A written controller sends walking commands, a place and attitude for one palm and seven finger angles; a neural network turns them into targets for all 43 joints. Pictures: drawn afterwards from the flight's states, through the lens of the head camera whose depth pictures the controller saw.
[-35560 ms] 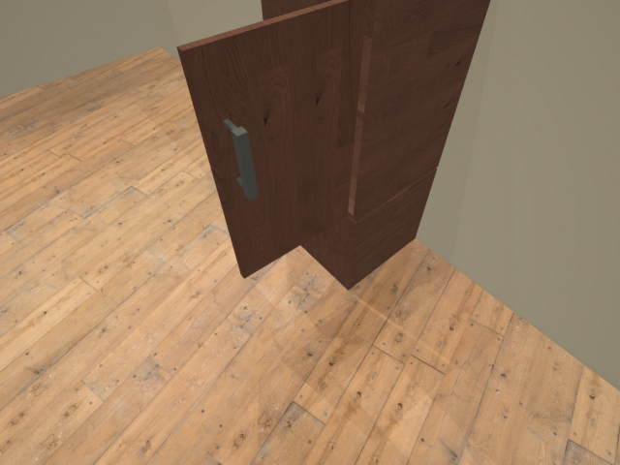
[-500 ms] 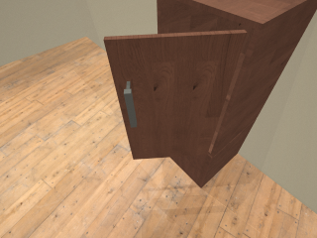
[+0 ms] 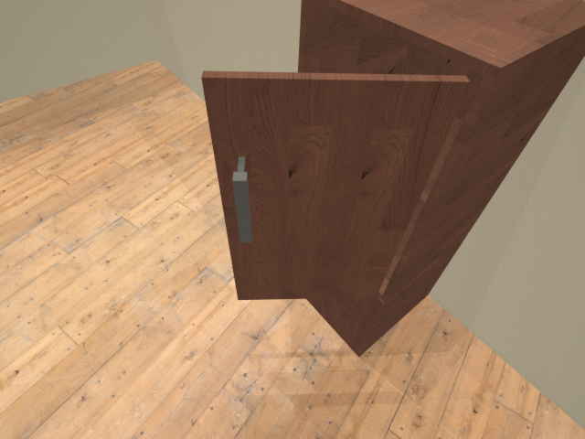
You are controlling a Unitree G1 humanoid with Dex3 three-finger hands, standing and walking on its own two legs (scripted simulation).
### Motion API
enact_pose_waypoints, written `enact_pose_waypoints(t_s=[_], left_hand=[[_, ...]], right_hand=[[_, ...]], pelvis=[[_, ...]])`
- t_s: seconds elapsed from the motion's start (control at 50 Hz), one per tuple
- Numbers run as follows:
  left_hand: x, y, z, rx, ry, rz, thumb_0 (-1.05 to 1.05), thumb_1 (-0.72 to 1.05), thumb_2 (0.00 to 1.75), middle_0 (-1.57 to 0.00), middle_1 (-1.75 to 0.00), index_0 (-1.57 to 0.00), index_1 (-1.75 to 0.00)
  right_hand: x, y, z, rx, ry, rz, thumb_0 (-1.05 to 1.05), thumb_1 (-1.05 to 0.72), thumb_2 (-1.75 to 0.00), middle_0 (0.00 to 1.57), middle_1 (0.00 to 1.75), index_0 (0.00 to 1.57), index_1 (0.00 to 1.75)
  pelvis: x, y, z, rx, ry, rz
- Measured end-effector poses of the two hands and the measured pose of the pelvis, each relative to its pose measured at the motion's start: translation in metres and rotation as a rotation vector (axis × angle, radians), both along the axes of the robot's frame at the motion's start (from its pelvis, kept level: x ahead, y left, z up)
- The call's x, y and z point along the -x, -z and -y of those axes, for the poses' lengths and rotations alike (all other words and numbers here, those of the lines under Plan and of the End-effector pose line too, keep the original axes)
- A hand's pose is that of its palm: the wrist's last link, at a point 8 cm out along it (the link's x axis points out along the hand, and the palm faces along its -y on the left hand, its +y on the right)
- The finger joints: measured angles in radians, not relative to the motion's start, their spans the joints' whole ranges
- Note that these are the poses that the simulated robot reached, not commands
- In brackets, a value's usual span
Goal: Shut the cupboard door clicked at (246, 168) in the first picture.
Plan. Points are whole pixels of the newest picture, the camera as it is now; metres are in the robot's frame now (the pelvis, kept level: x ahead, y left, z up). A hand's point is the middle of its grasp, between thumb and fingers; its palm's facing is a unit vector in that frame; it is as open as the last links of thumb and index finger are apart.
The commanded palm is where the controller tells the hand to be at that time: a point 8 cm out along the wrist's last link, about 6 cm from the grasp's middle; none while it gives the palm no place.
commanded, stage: shuffle to correct the standing spot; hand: left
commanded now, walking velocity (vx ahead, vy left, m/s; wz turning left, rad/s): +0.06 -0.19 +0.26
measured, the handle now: (243, 201) +0.47 +0.12 +0.05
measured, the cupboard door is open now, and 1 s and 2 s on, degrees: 53 53 53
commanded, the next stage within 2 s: come to a stop and stand still in 0.60 s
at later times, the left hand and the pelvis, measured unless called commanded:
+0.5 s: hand out of the picture -0.01 +0.12 -0.19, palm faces +0.09 -0.99 -0.14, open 7.4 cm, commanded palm none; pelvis +0.03 -0.04 -0.01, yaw +3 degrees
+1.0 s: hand out of the picture +0.08 +0.07 -0.18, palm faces +0.14 -0.98 -0.16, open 7.3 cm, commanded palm none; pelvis +0.07 -0.11 +0.00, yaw +5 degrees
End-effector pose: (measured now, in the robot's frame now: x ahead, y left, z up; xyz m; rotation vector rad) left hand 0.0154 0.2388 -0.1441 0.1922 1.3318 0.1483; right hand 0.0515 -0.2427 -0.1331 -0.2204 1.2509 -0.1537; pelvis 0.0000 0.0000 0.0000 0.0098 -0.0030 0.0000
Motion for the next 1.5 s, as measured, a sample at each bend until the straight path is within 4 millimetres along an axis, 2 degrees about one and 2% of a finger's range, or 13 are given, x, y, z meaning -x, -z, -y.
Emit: enact_pose_waypoints(t_s=[0.12,0.26,0.4,0.46,0.54,0.6,0.66,0.74,0.86,0.92,1.06,1.3,1.5], left_hand=[[0.01,0.005,0.009,0.012,-0.027,-0.037,0.0,0.91,0.9,-0.19,-0.3,-0.2,-0.3],[0.035,0.009,0.031,0.028,-0.092,-0.1,0.0,0.91,0.9,-0.19,-0.3,-0.2,-0.3],[0.059,0.022,0.056,0.084,-0.136,-0.212,0.0,0.91,0.9,-0.19,-0.3,-0.2,-0.3],[0.048,0.018,0.064,0.093,-0.124,-0.222,0.01,0.91,0.9,-0.2,-0.3,-0.2,-0.3],[0.014,0.01,0.072,0.085,-0.126,-0.136,0.01,0.91,0.9,-0.2,-0.3,-0.2,-0.3],[-0.012,0.01,0.08,0.06,-0.118,-0.049,0.01,0.91,0.9,-0.2,-0.3,-0.2,-0.3],[-0.028,0.014,0.088,0.028,-0.116,0.006,0.0,0.91,0.9,-0.2,-0.3,-0.2,-0.3],[-0.04,0.013,0.101,0.031,-0.117,0.023,0.0,0.91,0.9,-0.19,-0.3,-0.2,-0.3],[-0.052,0.026,0.117,0.077,-0.131,0.035,0.0,0.92,0.9,-0.2,-0.3,-0.2,-0.3],[-0.052,0.021,0.121,0.076,-0.144,0.026,0.01,0.94,0.9,-0.2,-0.3,-0.2,-0.3],[-0.046,0.004,0.126,0.045,-0.137,0.0,0.01,0.93,0.9,-0.2,-0.3,-0.2,-0.3],[-0.036,-0.002,0.128,0.009,-0.101,-0.014,0.01,0.91,0.9,-0.2,-0.3,-0.2,-0.3],[-0.06,-0.01,0.116,-0.002,-0.075,0.052,0.01,0.91,0.9,-0.2,-0.3,-0.2,-0.3]], right_hand=[[0.003,0.007,-0.002,-0.017,-0.008,-0.044,0.0,-0.91,-0.9,0.2,0.3,0.2,0.3],[0.009,0.016,0.006,-0.025,-0.01,-0.117,0.0,-0.91,-0.9,0.2,0.3,0.2,0.3],[-0.008,0.013,0.011,0.01,-0.01,-0.113,0.0,-0.91,-0.9,0.2,0.3,0.2,0.3],[-0.008,0.009,0.017,0.01,0.01,-0.094,0.0,-0.91,-0.9,0.2,0.3,0.2,0.3],[-0.003,0.008,0.034,-0.001,0.007,-0.129,0.0,-0.91,-0.9,0.2,0.3,0.2,0.3],[-0.005,0.017,0.055,-0.01,0.002,-0.151,0.0,-0.9,-0.9,0.2,0.3,0.21,0.3],[-0.016,0.026,0.079,0.002,-0.002,-0.158,0.0,-0.9,-0.9,0.2,0.3,0.21,0.3],[-0.043,0.014,0.096,0.032,-0.015,-0.101,0.0,-0.91,-0.9,0.2,0.3,0.2,0.3],[-0.078,0.0,0.093,0.041,-0.056,0.009,0.0,-0.91,-0.9,0.19,0.3,0.2,0.3],[-0.085,-0.005,0.084,0.02,-0.08,0.01,0.0,-0.92,-0.9,0.19,0.3,0.2,0.3],[-0.1,-0.001,0.085,-0.025,-0.085,0.016,-0.01,-0.94,-0.9,0.2,0.3,0.2,0.3],[-0.077,0.008,0.098,-0.049,-0.054,-0.014,0.0,-0.93,-0.9,0.2,0.3,0.2,0.3],[-0.037,0.013,0.085,-0.076,-0.05,-0.081,0.0,-0.92,-0.9,0.2,0.3,0.2,0.3]], pelvis=[[-0.005,0.004,0.008,-0.004,-0.022,-0.009],[-0.016,0.009,0.022,0.016,-0.054,-0.026],[-0.032,0.014,0.029,0.011,-0.056,-0.014],[-0.033,0.009,0.037,0.016,-0.044,-0.01],[-0.036,0.004,0.052,0.031,-0.05,-0.012],[-0.04,0.01,0.07,0.034,-0.062,-0.016],[-0.042,0.019,0.085,0.03,-0.073,-0.023],[-0.046,0.014,0.095,0.033,-0.08,-0.026],[-0.056,0.013,0.103,0.049,-0.092,-0.018],[-0.062,0.006,0.107,0.029,-0.09,-0.007],[-0.067,-0.001,0.112,0.014,-0.085,-0.005],[-0.063,0.001,0.114,0.015,-0.084,-0.008],[-0.064,-0.001,0.106,0.008,-0.079,0.009]])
